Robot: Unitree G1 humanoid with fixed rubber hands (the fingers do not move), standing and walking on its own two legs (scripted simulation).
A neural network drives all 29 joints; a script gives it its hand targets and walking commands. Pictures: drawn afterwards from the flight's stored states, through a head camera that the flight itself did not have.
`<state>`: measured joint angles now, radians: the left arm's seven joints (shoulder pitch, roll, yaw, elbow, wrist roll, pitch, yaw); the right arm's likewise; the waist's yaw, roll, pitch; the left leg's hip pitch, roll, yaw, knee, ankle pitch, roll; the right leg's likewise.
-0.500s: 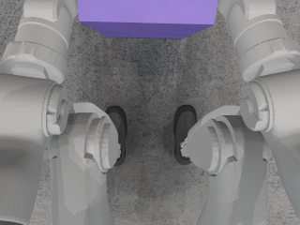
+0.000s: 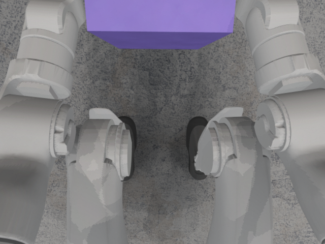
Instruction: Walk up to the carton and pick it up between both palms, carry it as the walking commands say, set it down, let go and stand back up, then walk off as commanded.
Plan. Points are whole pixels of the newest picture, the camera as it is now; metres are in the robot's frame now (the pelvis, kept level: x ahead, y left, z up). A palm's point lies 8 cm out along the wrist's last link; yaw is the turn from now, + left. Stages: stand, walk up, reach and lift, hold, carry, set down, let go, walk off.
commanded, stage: reach and lift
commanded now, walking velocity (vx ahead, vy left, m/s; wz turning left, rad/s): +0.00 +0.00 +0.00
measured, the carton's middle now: out of the picture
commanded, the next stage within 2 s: none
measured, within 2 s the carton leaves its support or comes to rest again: neither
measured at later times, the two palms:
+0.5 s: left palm out of the picture +0.55 +0.16 -0.09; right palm out of the picture +0.56 -0.14 -0.08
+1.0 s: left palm out of the picture +0.53 +0.16 -0.02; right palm out of the picture +0.53 -0.14 -0.01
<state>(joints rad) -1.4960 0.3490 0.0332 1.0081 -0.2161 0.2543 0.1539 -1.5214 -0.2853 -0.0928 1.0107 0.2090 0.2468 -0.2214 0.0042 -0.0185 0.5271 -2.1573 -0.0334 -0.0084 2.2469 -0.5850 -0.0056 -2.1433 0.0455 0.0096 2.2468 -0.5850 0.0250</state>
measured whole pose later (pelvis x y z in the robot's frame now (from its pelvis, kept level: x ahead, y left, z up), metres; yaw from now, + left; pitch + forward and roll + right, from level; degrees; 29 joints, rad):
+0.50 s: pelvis -0.02 +0.00 +0.04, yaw +1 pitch +28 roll -1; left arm -1.51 0.27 0.28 0.82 -0.02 0.38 0.11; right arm -1.51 -0.21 -0.33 0.80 0.02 0.36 -0.18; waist 0.00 -0.01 0.53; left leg -2.06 -0.05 -0.03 2.09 -0.52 -0.02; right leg -2.04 0.06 0.01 2.09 -0.55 0.04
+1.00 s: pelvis -0.02 +0.00 +0.10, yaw +1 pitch +25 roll -1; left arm -1.41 0.19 0.33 0.68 0.04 0.43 0.10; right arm -1.40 -0.14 -0.40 0.63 -0.03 0.42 -0.15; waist 0.00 0.00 0.52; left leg -1.86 -0.05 -0.04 1.93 -0.50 -0.02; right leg -1.84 0.06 0.02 1.93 -0.52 0.03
